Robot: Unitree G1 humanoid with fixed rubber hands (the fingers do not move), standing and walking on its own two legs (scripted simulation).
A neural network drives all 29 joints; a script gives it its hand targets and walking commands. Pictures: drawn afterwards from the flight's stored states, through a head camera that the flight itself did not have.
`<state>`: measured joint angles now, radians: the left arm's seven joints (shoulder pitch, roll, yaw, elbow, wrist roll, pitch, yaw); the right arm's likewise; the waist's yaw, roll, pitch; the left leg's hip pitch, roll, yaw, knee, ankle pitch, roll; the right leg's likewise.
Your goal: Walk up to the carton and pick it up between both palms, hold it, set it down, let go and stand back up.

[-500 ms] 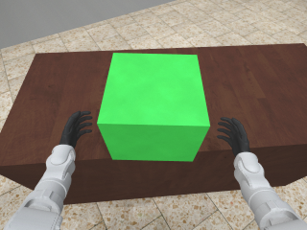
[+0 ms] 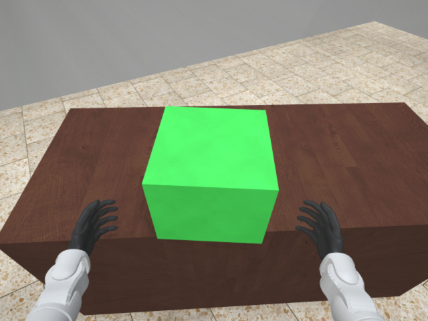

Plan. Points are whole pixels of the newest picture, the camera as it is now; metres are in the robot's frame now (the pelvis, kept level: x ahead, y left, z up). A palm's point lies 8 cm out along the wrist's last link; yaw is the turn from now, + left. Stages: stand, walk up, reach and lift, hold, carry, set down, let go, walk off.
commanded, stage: set down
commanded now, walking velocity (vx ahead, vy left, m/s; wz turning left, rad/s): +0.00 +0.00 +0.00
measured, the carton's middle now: (212, 173) +0.48 +0.00 -0.02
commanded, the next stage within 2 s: let go in 1.96 s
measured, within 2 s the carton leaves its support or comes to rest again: neither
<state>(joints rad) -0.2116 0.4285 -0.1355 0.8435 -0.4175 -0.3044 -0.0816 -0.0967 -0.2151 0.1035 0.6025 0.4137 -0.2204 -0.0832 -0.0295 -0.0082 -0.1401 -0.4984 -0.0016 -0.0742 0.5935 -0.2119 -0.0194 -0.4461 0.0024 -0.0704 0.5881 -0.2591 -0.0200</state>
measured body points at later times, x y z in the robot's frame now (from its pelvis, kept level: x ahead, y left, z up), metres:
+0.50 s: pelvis +0.02 +0.00 +0.01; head +0.02 +0.01 +0.46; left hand +0.23 +0.26 -0.01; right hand +0.21 -0.22 -0.02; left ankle +0.05 +0.13 -0.73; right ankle +0.02 -0.11 -0.73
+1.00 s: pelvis +0.05 +0.00 +0.01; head +0.06 +0.00 +0.46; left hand +0.23 +0.26 -0.03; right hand +0.22 -0.22 -0.04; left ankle +0.05 +0.13 -0.73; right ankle +0.02 -0.11 -0.73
